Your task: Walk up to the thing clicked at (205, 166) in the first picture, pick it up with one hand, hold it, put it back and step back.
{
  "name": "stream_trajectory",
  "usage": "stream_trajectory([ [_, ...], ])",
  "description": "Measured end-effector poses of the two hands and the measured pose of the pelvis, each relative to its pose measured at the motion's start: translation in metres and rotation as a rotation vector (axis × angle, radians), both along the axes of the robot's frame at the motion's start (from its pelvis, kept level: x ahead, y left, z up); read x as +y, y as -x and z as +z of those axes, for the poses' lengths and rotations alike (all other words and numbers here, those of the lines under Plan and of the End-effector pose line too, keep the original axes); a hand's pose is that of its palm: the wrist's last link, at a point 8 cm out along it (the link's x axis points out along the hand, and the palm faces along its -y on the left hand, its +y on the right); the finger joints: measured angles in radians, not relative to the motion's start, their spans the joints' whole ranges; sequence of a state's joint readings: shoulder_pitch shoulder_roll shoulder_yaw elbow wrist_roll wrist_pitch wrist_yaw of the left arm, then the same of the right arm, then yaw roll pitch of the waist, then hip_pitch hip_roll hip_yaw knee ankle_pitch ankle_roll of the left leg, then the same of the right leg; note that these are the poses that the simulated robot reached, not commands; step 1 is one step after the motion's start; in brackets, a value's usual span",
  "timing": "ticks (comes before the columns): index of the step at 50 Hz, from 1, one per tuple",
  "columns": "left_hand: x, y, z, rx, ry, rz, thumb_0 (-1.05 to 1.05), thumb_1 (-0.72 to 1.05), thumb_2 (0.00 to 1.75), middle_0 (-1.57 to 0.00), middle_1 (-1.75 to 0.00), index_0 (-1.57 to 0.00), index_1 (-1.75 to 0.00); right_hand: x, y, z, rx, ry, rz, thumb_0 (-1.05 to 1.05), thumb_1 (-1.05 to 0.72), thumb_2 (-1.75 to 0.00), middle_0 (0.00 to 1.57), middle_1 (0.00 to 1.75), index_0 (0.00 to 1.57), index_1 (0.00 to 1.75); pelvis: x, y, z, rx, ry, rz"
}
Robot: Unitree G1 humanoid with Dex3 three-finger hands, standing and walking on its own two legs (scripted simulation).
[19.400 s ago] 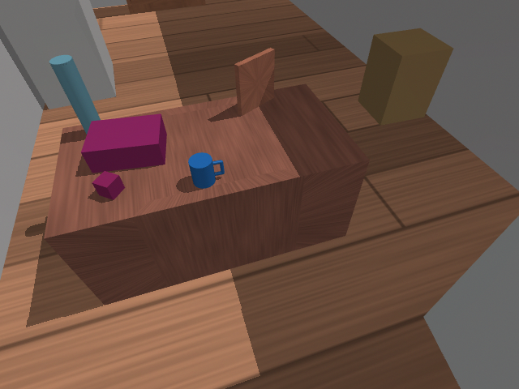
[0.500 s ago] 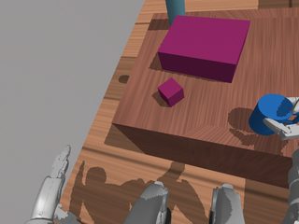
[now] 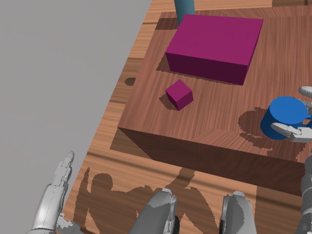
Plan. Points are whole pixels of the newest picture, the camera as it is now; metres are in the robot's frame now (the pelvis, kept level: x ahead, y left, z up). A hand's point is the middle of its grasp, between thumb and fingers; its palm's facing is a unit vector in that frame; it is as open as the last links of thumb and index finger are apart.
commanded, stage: open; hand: right
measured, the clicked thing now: (289, 119) +0.45 -0.24 -0.08
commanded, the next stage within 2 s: withdraw in 0.28 s
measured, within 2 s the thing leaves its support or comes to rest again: neither
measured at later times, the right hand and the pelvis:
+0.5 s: hand (301, 116) +0.44 -0.25 -0.04, palm faces +0.31 +0.95 +0.00, open 12.7 cm; pelvis +0.00 +0.00 +0.00, yaw +0 degrees
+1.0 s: hand out of the picture +0.43 -0.32 +0.07, palm faces +0.33 +0.93 -0.18, open 17.4 cm; pelvis +0.02 -0.01 +0.07, yaw -2 degrees
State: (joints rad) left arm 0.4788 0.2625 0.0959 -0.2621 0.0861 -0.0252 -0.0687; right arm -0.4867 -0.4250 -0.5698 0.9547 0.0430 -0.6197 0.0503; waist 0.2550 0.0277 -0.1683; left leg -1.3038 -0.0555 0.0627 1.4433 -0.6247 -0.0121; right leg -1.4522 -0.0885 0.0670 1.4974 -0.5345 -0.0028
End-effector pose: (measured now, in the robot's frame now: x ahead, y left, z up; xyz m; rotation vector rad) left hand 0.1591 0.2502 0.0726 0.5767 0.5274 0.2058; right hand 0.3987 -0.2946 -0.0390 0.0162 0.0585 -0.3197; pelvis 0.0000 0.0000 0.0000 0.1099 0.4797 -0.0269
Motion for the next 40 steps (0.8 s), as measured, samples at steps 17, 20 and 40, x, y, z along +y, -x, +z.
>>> stream_trajectory([
  [17,0.002,-0.003,0.003,-0.01,-0.014,-0.006,-0.01,-0.55,0.06,-0.07,-0.06,-0.06,-0.07,0.002,-0.003,-0.006,0.005,-0.004,0.006,-0.01,0.23,-0.47,0.73,0.64,0.76,0.65,0.001,-0.003,-0.002,0.007,-0.001,0.001],
  [20,0.003,-0.003,0.003,-0.007,-0.016,-0.002,-0.01,-0.55,0.06,-0.07,-0.06,-0.06,-0.07,0.002,-0.003,-0.007,0.007,-0.002,0.005,-0.01,0.24,-0.44,0.69,0.6,0.71,0.61,0.001,-0.003,-0.002,0.007,-0.001,0.002],
  [40,-0.003,0.003,0.009,0.049,0.082,0.041,-0.01,-0.53,0.05,-0.07,-0.06,-0.07,-0.06,-0.047,0.0,0.089,-0.061,0.049,-0.039,-0.01,0.52,-0.12,0.13,0.13,0.13,0.13,-0.004,-0.009,0.035,-0.062,0.003,-0.018],
])
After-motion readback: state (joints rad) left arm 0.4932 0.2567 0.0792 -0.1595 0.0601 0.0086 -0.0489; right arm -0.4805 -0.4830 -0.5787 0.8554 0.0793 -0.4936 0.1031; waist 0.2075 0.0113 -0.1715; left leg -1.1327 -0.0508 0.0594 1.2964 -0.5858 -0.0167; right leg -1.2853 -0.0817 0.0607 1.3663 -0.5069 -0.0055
